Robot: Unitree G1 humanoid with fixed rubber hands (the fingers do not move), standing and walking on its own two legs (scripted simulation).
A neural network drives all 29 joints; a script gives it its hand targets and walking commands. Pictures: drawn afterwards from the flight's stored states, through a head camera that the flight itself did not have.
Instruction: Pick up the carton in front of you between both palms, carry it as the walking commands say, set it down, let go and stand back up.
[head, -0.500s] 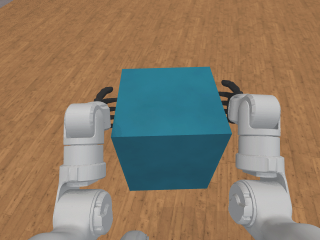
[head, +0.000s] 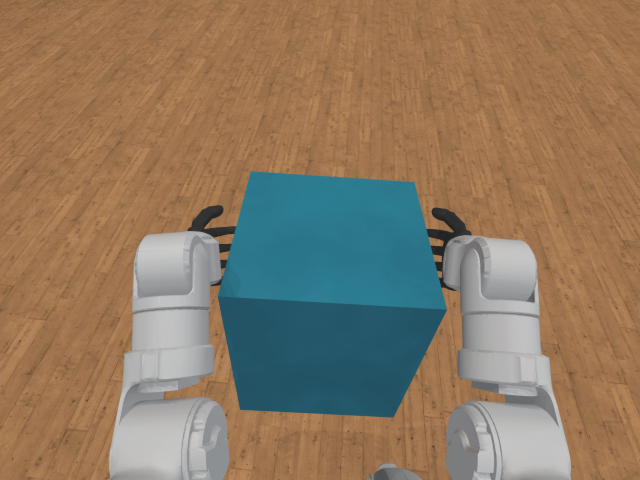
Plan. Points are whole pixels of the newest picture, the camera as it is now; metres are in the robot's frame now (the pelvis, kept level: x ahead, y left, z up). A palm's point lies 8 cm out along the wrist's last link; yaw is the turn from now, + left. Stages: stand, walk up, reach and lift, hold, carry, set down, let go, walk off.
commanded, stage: carry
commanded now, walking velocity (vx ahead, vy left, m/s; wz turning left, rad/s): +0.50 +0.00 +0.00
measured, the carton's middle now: (324, 299) +0.35 +0.00 +0.03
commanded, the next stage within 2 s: none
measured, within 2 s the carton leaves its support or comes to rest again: neither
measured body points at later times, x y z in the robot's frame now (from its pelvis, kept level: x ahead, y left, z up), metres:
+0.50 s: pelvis +0.32 -0.04 +0.00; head +0.30 -0.05 +0.45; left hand +0.58 +0.13 +0.08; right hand +0.60 -0.17 +0.08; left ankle +0.44 +0.12 -0.70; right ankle +0.26 -0.12 -0.75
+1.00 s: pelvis +0.63 +0.02 +0.00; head +0.61 +0.03 +0.45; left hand +0.90 +0.16 +0.08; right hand +0.89 -0.14 +0.08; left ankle +0.58 +0.10 -0.75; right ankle +0.76 -0.14 -0.70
